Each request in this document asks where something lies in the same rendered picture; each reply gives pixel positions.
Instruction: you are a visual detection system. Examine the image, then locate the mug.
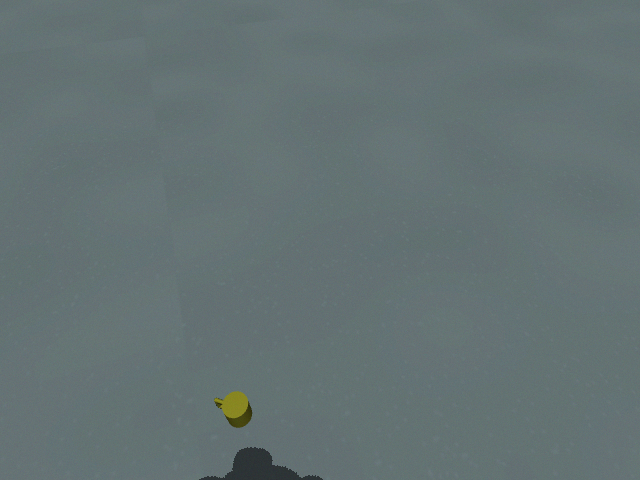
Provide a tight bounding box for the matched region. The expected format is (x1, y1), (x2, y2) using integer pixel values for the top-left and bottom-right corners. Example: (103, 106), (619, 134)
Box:
(214, 391), (252, 428)

